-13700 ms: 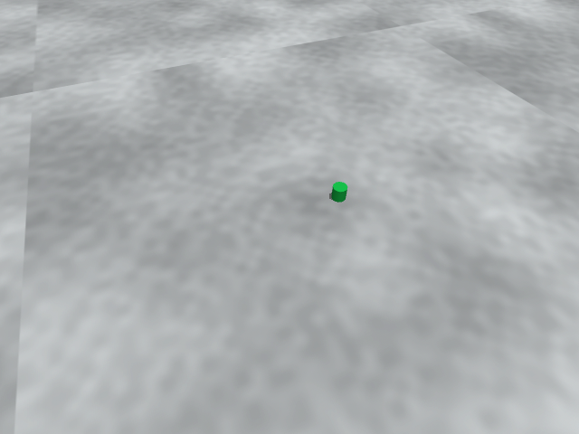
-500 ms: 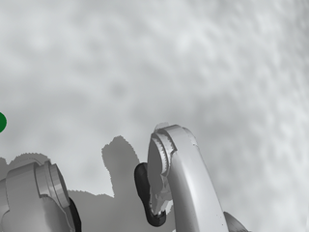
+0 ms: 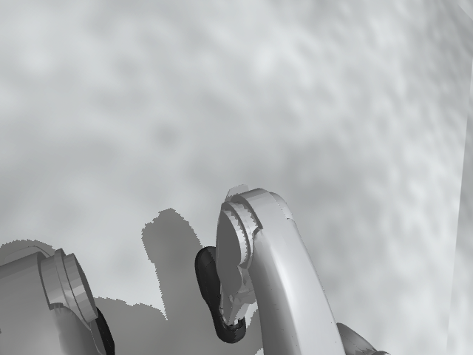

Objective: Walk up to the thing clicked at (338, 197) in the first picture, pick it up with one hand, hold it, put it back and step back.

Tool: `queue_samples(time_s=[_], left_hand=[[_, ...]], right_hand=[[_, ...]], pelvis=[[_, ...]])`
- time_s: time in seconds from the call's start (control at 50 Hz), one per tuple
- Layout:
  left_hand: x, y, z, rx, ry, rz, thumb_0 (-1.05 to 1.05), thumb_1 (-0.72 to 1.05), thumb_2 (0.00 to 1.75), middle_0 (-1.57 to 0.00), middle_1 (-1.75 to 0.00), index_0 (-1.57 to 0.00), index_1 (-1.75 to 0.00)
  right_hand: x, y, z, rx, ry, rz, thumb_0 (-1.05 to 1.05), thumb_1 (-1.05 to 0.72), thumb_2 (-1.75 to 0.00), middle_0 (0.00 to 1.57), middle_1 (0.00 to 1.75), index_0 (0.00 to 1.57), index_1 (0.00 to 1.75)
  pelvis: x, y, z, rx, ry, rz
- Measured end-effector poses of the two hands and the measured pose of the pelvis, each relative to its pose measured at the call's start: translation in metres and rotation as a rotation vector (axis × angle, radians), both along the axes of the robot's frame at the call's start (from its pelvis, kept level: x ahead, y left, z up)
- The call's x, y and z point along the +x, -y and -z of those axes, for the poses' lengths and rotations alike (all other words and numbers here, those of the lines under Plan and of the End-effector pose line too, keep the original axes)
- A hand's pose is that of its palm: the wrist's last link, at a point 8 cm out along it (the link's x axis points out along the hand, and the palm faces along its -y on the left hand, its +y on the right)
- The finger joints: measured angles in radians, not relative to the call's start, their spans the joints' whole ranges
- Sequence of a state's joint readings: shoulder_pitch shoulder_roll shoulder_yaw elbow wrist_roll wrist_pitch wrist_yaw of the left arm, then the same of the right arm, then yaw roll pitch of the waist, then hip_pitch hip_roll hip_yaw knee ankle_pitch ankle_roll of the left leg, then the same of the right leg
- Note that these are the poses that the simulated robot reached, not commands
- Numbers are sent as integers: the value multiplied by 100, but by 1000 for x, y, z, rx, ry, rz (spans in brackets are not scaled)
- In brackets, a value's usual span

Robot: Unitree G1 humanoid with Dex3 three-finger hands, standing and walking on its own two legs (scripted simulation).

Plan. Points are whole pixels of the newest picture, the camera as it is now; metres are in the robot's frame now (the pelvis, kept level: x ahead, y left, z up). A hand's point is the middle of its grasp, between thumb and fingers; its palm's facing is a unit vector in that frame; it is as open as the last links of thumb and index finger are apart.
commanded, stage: close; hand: left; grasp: from above
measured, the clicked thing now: out of the picture +0.42 +0.31 -0.26
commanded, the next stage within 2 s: settle in 1.44 s
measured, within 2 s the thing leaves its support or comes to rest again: leaves its support in 1.86 s
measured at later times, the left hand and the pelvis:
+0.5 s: hand out of the picture +0.41 +0.31 -0.24, palm faces -0.44 -0.16 -0.88, open 11.6 cm; pelvis +0.00 +0.00 +0.00, yaw -1 degrees
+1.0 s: hand out of the picture +0.42 +0.31 -0.24, palm faces -0.44 -0.16 -0.89, open 10.3 cm; pelvis +0.00 +0.00 +0.00, yaw -1 degrees
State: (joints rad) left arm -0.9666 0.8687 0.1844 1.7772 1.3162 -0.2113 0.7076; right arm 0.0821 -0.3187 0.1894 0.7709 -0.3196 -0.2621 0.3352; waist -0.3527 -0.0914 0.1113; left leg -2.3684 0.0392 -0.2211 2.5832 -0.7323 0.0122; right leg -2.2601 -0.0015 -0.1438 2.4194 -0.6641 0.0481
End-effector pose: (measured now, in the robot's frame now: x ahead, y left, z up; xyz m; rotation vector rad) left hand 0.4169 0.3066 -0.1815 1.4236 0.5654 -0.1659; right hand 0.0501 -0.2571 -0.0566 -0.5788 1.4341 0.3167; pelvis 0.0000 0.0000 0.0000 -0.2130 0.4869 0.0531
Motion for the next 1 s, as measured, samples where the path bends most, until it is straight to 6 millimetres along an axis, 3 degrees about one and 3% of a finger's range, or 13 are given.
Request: queue_samples(time_s=[0.5, 1.0], left_hand=[[1, -3, 4, -4, -3, 7, 0, -14, 75, -35, -88, -37, -85], [5, -4, 0, -3, 1, 7, 0, 0, 68, -47, -82, -50, -79]], right_hand=[[9, -1, -6, 8, 11, -43, 0, -90, -90, 20, 30, 20, 30], [2, -4, -7, 11, 6, -38, 0, -90, -90, 20, 30, 20, 30]], pelvis=[[0, -1, -2, -11, 7, 5], [-2, -1, -2, -12, 10, 7]])
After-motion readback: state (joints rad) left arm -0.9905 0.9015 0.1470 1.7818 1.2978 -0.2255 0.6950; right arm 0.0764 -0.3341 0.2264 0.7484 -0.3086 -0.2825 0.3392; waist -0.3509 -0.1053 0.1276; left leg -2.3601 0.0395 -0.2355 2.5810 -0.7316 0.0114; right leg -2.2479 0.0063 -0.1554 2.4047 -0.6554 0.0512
